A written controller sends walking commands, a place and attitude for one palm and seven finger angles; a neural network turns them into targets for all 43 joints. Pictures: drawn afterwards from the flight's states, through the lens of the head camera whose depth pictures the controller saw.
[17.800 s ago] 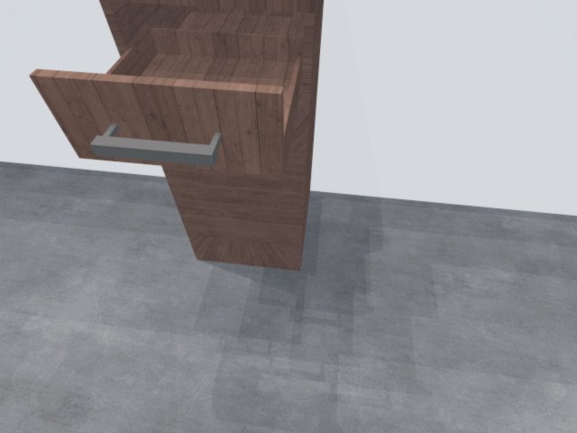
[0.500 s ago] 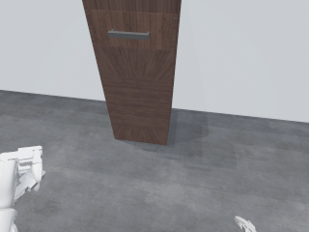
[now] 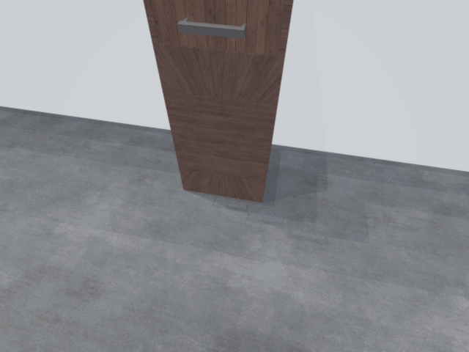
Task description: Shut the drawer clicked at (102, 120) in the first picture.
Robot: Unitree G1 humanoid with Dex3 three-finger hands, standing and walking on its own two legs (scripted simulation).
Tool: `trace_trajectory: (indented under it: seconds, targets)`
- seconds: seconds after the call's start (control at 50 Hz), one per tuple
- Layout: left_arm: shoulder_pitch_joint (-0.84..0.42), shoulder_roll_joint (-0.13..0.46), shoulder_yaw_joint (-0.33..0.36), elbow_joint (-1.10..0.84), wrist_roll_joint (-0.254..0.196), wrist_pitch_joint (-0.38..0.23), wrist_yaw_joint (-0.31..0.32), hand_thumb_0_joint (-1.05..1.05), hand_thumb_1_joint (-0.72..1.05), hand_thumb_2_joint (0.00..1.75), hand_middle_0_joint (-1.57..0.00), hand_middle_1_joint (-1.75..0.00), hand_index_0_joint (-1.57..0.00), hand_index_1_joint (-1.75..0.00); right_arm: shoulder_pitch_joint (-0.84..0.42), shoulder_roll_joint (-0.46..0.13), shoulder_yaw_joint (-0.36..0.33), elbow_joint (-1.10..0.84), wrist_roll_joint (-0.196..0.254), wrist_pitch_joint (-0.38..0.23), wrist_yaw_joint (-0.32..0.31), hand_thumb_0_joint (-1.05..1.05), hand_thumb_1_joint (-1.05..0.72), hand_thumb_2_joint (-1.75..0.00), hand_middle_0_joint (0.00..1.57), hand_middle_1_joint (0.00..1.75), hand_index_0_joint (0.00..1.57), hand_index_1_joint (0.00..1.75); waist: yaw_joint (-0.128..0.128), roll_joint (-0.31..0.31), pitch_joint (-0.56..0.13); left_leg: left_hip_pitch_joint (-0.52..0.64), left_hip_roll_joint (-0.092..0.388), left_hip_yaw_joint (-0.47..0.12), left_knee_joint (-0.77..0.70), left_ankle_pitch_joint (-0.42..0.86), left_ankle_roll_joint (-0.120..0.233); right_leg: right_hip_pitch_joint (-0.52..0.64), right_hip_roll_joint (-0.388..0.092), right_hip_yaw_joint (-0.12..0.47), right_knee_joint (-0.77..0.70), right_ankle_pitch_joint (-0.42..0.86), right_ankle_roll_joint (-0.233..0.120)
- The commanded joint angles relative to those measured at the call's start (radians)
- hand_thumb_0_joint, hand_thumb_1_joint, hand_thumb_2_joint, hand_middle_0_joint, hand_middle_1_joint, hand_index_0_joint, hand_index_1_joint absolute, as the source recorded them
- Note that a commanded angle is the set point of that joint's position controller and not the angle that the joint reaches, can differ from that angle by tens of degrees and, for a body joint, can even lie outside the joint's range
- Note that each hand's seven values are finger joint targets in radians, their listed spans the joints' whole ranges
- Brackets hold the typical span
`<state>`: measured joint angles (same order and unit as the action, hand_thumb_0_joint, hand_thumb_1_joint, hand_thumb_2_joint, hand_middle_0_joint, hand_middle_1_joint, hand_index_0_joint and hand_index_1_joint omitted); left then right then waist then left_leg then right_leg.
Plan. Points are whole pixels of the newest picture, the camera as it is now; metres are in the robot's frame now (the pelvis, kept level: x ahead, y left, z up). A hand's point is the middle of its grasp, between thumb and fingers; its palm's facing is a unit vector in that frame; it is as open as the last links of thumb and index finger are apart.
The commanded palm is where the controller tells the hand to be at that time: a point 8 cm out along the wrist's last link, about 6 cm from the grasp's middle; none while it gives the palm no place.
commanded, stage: let the arm hang, fingers relaxed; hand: left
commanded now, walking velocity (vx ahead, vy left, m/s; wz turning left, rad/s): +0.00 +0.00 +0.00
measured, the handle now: (213, 26) +0.93 +0.13 +0.12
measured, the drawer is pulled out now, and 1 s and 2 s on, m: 0.00 0.00 0.00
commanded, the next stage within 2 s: look to check the result in 0.56 s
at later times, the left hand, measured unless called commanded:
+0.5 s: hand out of the picture +0.00 +0.17 -0.17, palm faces +0.02 -0.98 -0.19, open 7.3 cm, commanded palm none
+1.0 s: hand out of the picture +0.00 +0.16 -0.18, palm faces +0.02 -0.98 -0.18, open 7.4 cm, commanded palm none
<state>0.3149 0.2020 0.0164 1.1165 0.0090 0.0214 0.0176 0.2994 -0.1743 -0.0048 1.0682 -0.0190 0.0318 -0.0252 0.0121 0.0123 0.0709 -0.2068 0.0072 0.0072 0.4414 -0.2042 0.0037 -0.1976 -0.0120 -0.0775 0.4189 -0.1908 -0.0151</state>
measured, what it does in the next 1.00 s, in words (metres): stands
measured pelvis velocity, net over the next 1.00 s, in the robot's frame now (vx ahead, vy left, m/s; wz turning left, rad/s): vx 0.01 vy -0.01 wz -0.03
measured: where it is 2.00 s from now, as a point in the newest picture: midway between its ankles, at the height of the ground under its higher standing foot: outside the picture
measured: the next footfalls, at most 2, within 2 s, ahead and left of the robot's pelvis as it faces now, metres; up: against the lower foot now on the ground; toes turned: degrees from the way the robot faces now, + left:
none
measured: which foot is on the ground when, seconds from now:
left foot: down 0.00-1.00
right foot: down 0.00-1.00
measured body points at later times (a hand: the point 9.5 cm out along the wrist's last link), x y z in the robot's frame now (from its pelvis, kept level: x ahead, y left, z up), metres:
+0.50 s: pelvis +0.00 +0.00 +0.00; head +0.00 -0.01 +0.45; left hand +0.00 +0.22 -0.16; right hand -0.04 -0.19 -0.17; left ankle +0.02 +0.12 -0.74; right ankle +0.02 -0.11 -0.74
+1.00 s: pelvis +0.01 -0.01 +0.00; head +0.02 -0.01 +0.45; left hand +0.00 +0.21 -0.16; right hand -0.02 -0.21 -0.17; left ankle +0.02 +0.12 -0.74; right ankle +0.02 -0.11 -0.74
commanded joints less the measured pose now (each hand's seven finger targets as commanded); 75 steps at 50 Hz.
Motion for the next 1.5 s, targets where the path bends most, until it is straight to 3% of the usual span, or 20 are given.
trace_trajectory:
  seconds: [0.0,0.04,0.08,0.16,0.3,0.36,0.5,0.64,0.74,0.92,1.02,1.16,1.48]
  targets:
    - [0.012,0.075,0.007,-0.013,0.000,-0.024,0.011,0.00,0.90,0.90,-0.28,-0.39,-0.28,-0.39,0.056,-0.076,-0.012,-0.012,0.004,-0.026,-0.007,0.00,-0.90,-0.90,0.20,0.30,0.20,0.30,-0.015,-0.003,-0.016,-0.011,0.090,-0.076,-0.113,-0.003,0.032,-0.003,-0.086,0.096,-0.101,-0.050,-0.031]
    - [0.021,0.065,0.005,0.005,0.000,-0.024,0.013,0.00,0.90,0.90,-0.20,-0.30,-0.20,-0.30,0.065,-0.068,-0.011,0.001,0.005,-0.026,-0.009,0.00,-0.90,-0.90,0.20,0.30,0.20,0.30,-0.015,-0.005,-0.005,-0.010,0.088,-0.075,-0.117,-0.009,0.032,-0.008,-0.086,0.097,-0.101,-0.050,-0.030]
    - [0.029,0.061,0.006,0.013,0.001,-0.024,0.016,0.00,0.90,0.90,-0.20,-0.30,-0.20,-0.30,0.068,-0.066,-0.012,0.013,0.006,-0.026,-0.010,0.00,-0.90,-0.90,0.20,0.30,0.20,0.30,-0.014,0.017,0.009,-0.013,0.089,-0.073,-0.120,-0.021,0.031,-0.020,-0.082,0.099,-0.098,-0.061,-0.031]
    - [0.029,0.040,0.010,0.023,0.002,-0.020,0.018,0.00,0.90,0.90,-0.20,-0.30,-0.20,-0.30,0.091,-0.044,-0.012,0.026,0.002,-0.025,-0.011,0.00,-0.90,-0.90,0.20,0.30,0.20,0.30,-0.015,0.003,0.043,-0.055,0.086,-0.082,-0.144,-0.093,0.034,-0.025,-0.075,0.099,-0.092,-0.090,-0.028]
    - [0.039,0.017,0.017,0.023,0.003,-0.026,0.023,0.00,0.90,0.90,-0.20,-0.30,-0.20,-0.30,0.108,-0.013,-0.017,0.035,0.002,-0.030,-0.014,0.00,-0.90,-0.90,0.20,0.30,0.20,0.30,-0.015,0.006,0.027,-0.045,0.083,-0.071,-0.126,-0.051,0.034,-0.023,-0.078,0.103,-0.084,-0.060,-0.029]
    - [0.035,0.012,0.018,0.023,0.003,-0.026,0.024,0.00,0.90,0.90,-0.20,-0.30,-0.20,-0.30,0.111,-0.005,-0.017,0.041,0.001,-0.030,-0.014,0.00,-0.90,-0.90,0.20,0.30,0.20,0.30,-0.014,0.016,0.051,-0.053,0.079,-0.066,-0.125,-0.053,0.031,-0.034,-0.078,0.107,-0.087,-0.064,-0.030]
    - [0.038,0.015,0.020,0.018,0.003,-0.028,0.025,0.00,0.90,0.90,-0.20,-0.30,-0.20,-0.30,0.126,0.004,-0.020,0.045,0.001,-0.026,-0.012,0.00,-0.90,-0.90,0.20,0.30,0.20,0.30,-0.019,-0.011,0.058,-0.043,0.074,-0.054,-0.109,-0.060,0.029,-0.056,-0.082,0.114,-0.102,-0.107,-0.032]
    - [0.038,0.017,0.020,0.019,0.001,-0.033,0.024,0.00,0.90,0.90,-0.20,-0.30,-0.20,-0.30,0.130,0.000,-0.020,0.048,0.001,-0.026,-0.013,0.00,-0.90,-0.90,0.20,0.30,0.20,0.30,-0.022,-0.023,0.033,-0.016,0.071,-0.043,-0.090,-0.020,0.025,-0.049,-0.087,0.125,-0.115,-0.102,-0.035]
    - [0.037,0.015,0.020,0.025,0.000,-0.034,0.024,0.00,0.90,0.90,-0.20,-0.30,-0.20,-0.30,0.121,-0.004,-0.018,0.050,0.002,-0.030,-0.016,0.00,-0.90,-0.90,0.20,0.30,0.20,0.30,-0.021,0.020,0.032,-0.007,0.079,-0.050,-0.098,0.004,0.025,-0.040,-0.082,0.124,-0.105,-0.056,-0.036]
    - [0.030,0.019,0.019,0.026,0.001,-0.034,0.024,0.00,0.90,0.90,-0.20,-0.30,-0.20,-0.30,0.112,-0.010,-0.021,0.049,0.002,-0.027,-0.015,0.00,-0.90,-0.90,0.20,0.30,0.20,0.30,-0.022,-0.009,0.046,-0.005,0.079,-0.042,-0.099,-0.016,0.022,-0.047,-0.083,0.124,-0.120,-0.083,-0.033]
    - [0.025,0.020,0.019,0.025,0.000,-0.038,0.024,0.00,0.90,0.90,-0.20,-0.30,-0.20,-0.30,0.100,-0.022,-0.021,0.047,0.004,-0.033,-0.018,0.00,-0.90,-0.90,0.20,0.30,0.20,0.30,-0.023,0.012,0.013,0.018,0.090,-0.047,-0.097,0.045,0.022,-0.018,-0.080,0.118,-0.100,0.003,-0.031]
    - [0.008,0.029,0.021,0.023,0.000,-0.037,0.023,0.00,0.90,0.90,-0.20,-0.30,-0.20,-0.30,0.086,-0.028,-0.022,0.050,0.004,-0.032,-0.017,0.00,-0.90,-0.90,0.20,0.30,0.20,0.30,-0.022,-0.006,0.031,0.013,0.089,-0.047,-0.105,0.037,0.020,-0.014,-0.082,0.118,-0.106,-0.003,-0.030]
    - [-0.012,0.053,0.024,0.019,0.000,-0.043,0.022,0.00,0.90,0.90,-0.20,-0.30,-0.20,-0.30,0.053,-0.057,-0.026,0.052,0.006,-0.036,-0.019,0.00,-0.90,-0.90,0.20,0.30,0.20,0.30,-0.022,-0.003,-0.005,0.054,0.098,-0.043,-0.105,0.103,0.017,0.022,-0.086,0.118,-0.101,0.092,-0.032]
